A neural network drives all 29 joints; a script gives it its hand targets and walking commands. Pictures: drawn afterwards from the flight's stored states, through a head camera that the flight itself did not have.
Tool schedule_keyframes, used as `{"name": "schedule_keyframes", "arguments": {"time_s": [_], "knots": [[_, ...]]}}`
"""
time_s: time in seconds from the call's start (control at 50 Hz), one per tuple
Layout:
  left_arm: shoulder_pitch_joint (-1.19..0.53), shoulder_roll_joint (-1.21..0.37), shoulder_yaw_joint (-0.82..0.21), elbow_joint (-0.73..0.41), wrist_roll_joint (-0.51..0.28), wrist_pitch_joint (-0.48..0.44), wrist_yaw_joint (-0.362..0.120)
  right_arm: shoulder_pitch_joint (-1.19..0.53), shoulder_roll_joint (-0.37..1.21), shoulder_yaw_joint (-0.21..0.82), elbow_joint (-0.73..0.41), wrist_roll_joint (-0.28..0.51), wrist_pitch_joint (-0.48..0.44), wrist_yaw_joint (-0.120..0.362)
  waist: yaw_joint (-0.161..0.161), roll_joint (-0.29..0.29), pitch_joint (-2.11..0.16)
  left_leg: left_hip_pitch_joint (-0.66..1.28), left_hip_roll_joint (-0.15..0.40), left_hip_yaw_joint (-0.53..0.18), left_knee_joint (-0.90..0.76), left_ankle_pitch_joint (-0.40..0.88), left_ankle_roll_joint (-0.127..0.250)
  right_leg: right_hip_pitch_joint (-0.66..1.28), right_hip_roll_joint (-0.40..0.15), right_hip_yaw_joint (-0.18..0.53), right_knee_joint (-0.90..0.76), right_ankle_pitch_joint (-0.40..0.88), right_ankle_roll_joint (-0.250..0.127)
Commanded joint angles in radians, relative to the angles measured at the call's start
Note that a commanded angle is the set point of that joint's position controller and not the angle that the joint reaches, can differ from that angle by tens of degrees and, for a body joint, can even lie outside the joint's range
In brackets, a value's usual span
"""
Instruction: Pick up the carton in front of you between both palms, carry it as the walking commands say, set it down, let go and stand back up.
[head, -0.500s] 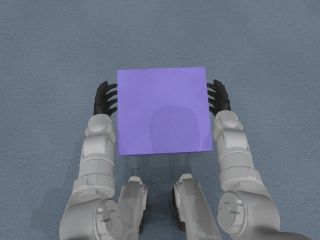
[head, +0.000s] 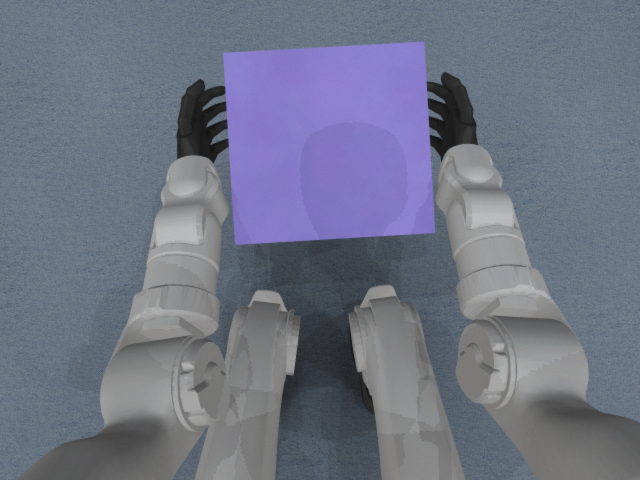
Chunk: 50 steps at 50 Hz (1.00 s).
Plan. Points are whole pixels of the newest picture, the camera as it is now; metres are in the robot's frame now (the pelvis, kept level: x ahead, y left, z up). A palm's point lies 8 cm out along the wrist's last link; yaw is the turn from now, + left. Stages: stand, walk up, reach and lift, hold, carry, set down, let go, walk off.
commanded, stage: set down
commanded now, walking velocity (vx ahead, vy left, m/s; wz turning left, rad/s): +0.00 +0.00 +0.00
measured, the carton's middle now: (326, 166) +0.48 -0.02 -0.19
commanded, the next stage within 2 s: none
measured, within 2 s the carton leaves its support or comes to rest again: rests again in 0.92 s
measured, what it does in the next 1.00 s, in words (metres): lowers itself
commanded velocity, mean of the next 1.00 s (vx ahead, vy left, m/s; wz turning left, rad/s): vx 0.00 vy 0.00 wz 0.00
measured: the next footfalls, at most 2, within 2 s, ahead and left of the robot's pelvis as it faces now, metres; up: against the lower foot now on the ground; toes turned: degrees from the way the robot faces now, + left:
none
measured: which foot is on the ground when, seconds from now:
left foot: down 0.00-1.00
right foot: down 0.00-1.00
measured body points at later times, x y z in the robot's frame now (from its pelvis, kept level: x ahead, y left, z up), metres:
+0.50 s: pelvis -0.01 +0.00 -0.09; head +0.33 -0.01 +0.20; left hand +0.51 +0.14 -0.25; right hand +0.51 -0.17 -0.25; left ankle +0.10 +0.11 -0.44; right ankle +0.10 -0.11 -0.44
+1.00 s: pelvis -0.01 +0.00 -0.11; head +0.33 -0.01 +0.19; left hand +0.50 +0.14 -0.27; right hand +0.51 -0.17 -0.27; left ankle +0.10 +0.11 -0.44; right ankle +0.10 -0.10 -0.44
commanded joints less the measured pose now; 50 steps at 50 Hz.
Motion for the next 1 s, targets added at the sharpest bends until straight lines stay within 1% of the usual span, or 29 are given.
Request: {"name": "schedule_keyframes", "arguments": {"time_s": [0.0,0.14,0.26,0.3,0.38,0.42,0.46,0.5,0.58,0.66,0.78,0.98], "knots": [[-0.599,-0.822,-0.467,0.013,-0.061,-0.012,-0.154,-0.572,0.857,0.415,-0.036,0.071,-0.029,0.157,-0.010,-0.041,-0.991,0.421,-0.050,0.055,-0.111,0.201,0.000,0.597,0.039,-0.035,-0.124,0.231,0.016],[-0.673,-0.781,-0.470,0.043,-0.090,-0.027,-0.145,-0.647,0.799,0.419,-0.010,0.101,-0.047,0.156,-0.015,-0.032,-0.980,0.377,-0.042,0.062,-0.014,0.218,-0.002,0.530,0.030,-0.047,-0.022,0.245,0.013],[-0.741,-0.737,-0.489,0.065,-0.134,-0.043,-0.140,-0.717,0.751,0.447,0.008,0.147,-0.065,0.156,-0.017,-0.031,-0.965,0.353,-0.034,0.065,0.070,0.242,-0.003,0.498,0.020,-0.052,0.065,0.267,0.012],[-0.767,-0.733,-0.508,0.053,-0.158,-0.049,-0.141,-0.746,0.745,0.469,-0.005,0.173,-0.072,0.157,-0.018,-0.032,-0.992,0.367,-0.031,0.067,0.099,0.265,-0.003,0.506,0.018,-0.055,0.094,0.287,0.011],[-0.810,-0.749,-0.597,-0.020,-0.230,-0.059,-0.129,-0.794,0.763,0.551,-0.077,0.246,-0.083,0.145,-0.023,-0.035,-1.127,0.440,-0.029,0.078,0.146,0.333,-0.005,0.570,0.019,-0.067,0.141,0.352,0.014],[-0.806,-0.761,-0.615,-0.021,-0.238,-0.056,-0.129,-0.798,0.772,0.558,-0.086,0.262,-0.082,0.146,-0.025,-0.011,-1.104,0.435,-0.030,0.079,0.161,0.336,-0.005,0.549,0.022,-0.064,0.150,0.355,0.010],[-0.801,-0.767,-0.620,-0.011,-0.240,-0.055,-0.133,-0.776,0.771,0.547,-0.062,0.258,-0.079,0.150,-0.029,0.004,-1.036,0.392,-0.032,0.078,0.171,0.325,-0.006,0.525,0.024,-0.057,0.159,0.347,0.004],[-0.798,-0.768,-0.607,0.013,-0.235,-0.055,-0.141,-0.760,0.774,0.529,-0.024,0.247,-0.077,0.157,-0.033,0.003,-0.961,0.354,-0.033,0.072,0.178,0.305,-0.003,0.483,0.022,-0.055,0.166,0.325,0.002],[-0.801,-0.763,-0.555,0.068,-0.206,-0.057,-0.155,-0.756,0.778,0.479,0.045,0.220,-0.077,0.174,-0.030,0.004,-0.848,0.299,-0.035,0.062,0.182,0.258,0.005,0.394,0.019,-0.054,0.176,0.269,-0.007],[-0.806,-0.741,-0.499,0.120,-0.177,-0.061,-0.164,-0.776,0.761,0.437,0.090,0.199,-0.083,0.187,-0.024,0.000,-0.769,0.255,-0.035,0.054,0.184,0.231,0.013,0.326,0.018,-0.050,0.183,0.235,-0.014],[-0.821,-0.701,-0.446,0.173,-0.155,-0.070,-0.179,-0.805,0.715,0.400,0.130,0.186,-0.097,0.195,-0.021,-0.001,-0.692,0.205,-0.031,0.046,0.193,0.220,0.022,0.274,0.016,-0.041,0.193,0.222,-0.023],[-0.817,-0.646,-0.413,0.225,-0.149,-0.085,-0.202,-0.812,0.655,0.378,0.170,0.183,-0.119,0.200,-0.025,0.001,-0.607,0.144,-0.022,0.039,0.217,0.235,0.031,0.238,0.010,-0.023,0.213,0.244,-0.034]]}}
